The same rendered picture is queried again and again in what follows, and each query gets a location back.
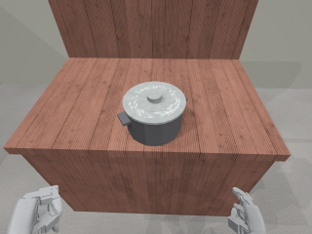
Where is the table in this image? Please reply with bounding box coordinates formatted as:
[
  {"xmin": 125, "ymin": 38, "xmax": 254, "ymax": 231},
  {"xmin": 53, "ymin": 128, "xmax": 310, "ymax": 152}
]
[{"xmin": 3, "ymin": 0, "xmax": 291, "ymax": 216}]

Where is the left robot hand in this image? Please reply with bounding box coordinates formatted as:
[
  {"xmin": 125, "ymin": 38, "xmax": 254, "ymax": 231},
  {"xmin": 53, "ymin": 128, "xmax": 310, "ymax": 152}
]
[{"xmin": 6, "ymin": 185, "xmax": 62, "ymax": 234}]

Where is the pot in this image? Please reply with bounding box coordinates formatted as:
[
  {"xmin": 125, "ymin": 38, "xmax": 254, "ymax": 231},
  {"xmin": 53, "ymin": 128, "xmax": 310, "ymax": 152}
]
[{"xmin": 117, "ymin": 97, "xmax": 188, "ymax": 146}]

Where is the right robot hand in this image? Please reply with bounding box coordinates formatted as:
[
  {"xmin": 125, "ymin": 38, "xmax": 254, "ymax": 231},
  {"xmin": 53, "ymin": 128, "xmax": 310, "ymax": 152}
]
[{"xmin": 228, "ymin": 187, "xmax": 267, "ymax": 234}]

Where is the lid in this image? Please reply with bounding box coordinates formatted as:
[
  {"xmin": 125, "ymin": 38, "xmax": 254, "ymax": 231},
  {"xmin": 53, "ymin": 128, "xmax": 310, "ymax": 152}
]
[{"xmin": 122, "ymin": 81, "xmax": 186, "ymax": 125}]

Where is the knob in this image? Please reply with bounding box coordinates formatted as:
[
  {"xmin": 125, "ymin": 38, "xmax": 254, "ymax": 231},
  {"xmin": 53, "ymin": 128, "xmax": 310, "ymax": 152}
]
[{"xmin": 146, "ymin": 90, "xmax": 162, "ymax": 103}]

